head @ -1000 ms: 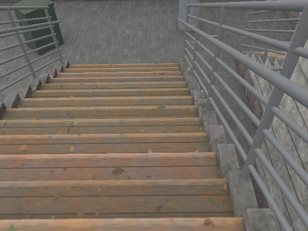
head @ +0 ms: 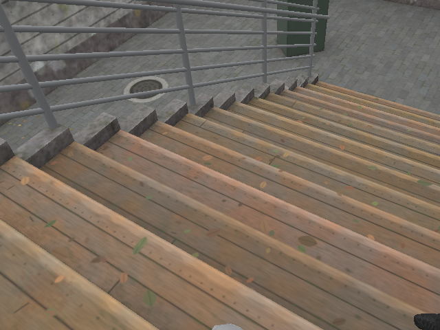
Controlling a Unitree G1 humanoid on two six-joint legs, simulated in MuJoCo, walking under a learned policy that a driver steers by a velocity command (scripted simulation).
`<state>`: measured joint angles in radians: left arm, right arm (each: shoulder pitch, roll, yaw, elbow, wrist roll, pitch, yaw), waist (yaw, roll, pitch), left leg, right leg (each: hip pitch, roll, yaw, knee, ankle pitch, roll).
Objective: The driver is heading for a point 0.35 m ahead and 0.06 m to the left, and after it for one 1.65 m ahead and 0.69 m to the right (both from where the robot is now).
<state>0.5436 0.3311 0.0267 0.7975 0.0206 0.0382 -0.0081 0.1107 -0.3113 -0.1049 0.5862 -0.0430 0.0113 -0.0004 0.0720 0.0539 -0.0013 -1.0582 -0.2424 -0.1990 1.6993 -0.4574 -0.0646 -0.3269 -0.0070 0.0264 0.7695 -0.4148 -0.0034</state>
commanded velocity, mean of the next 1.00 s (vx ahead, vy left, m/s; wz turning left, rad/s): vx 0.30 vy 0.00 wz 0.20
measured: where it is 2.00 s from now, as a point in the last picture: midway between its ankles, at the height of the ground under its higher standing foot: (201, 293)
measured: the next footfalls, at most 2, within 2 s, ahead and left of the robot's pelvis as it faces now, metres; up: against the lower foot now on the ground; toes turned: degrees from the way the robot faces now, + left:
left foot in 0.56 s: +0.22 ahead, +0.34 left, +0.11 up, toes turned +23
left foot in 0.74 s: +0.32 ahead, +0.38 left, +0.00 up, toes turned +12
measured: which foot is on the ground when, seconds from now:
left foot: up 0.00-0.54, down 0.56-0.64, up 0.66-0.72, down 0.74-1.00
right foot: down 0.00-0.60, up 0.62-1.00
